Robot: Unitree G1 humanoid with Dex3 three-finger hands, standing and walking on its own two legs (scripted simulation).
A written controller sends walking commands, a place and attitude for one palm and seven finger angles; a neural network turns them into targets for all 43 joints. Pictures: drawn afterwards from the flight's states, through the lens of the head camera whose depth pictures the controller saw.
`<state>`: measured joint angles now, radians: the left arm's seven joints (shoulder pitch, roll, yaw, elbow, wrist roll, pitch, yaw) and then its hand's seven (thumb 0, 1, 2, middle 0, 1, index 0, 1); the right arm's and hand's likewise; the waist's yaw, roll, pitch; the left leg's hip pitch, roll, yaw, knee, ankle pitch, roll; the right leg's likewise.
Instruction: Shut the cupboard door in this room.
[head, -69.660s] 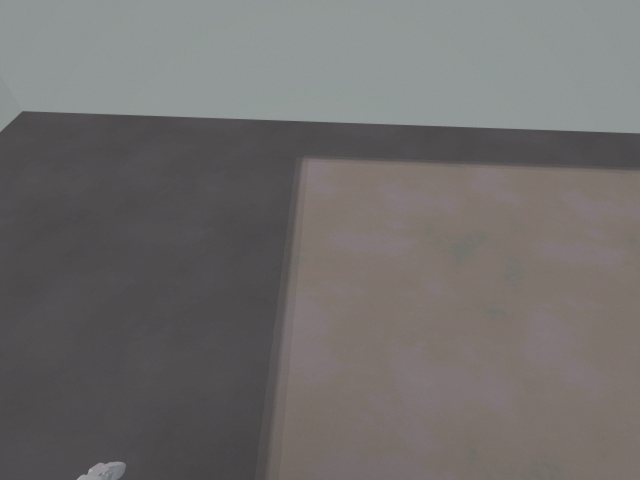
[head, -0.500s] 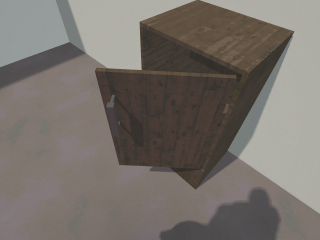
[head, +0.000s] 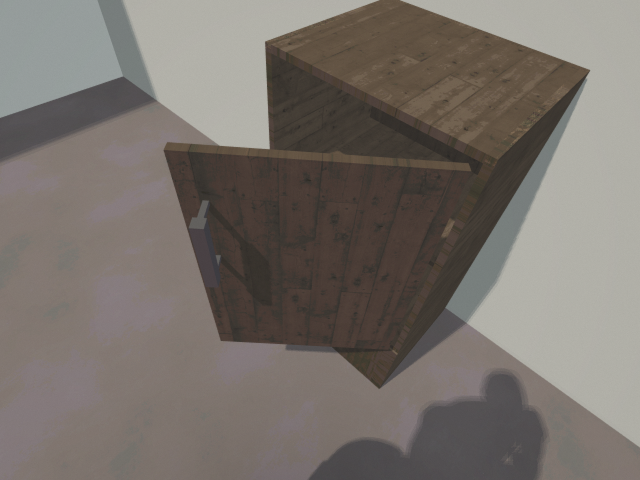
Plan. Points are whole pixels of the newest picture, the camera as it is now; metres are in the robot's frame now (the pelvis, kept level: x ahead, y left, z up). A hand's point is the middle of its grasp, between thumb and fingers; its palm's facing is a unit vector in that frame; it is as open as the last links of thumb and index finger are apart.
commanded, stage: come to a stop and stand still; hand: left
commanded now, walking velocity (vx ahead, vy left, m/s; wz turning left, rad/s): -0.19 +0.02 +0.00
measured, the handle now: (209, 245) +0.46 +0.22 -0.04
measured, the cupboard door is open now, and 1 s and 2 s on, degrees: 41 41 41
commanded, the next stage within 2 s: look again from close up in 0.88 s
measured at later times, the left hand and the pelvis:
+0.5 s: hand out of the picture +0.10 +0.17 -0.16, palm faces +0.00 -0.97 -0.23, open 7.3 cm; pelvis +0.02 -0.01 +0.01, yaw -1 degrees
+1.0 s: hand out of the picture +0.02 +0.19 -0.15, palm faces -0.01 -0.97 -0.25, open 7.4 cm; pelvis +0.01 +0.00 +0.02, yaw -1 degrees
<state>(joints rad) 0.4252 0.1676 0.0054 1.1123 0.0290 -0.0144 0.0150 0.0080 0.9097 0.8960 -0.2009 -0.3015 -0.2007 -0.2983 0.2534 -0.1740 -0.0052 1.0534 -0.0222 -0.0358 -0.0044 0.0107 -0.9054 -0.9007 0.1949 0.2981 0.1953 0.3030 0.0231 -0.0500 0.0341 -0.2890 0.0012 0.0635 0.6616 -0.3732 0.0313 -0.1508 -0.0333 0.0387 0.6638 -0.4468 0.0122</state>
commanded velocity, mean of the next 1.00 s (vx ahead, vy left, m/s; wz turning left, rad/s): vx -0.04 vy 0.01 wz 0.00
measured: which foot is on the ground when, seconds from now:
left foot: down 0.00-1.00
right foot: down 0.00-0.00, up 0.02-0.14, down 0.16-1.00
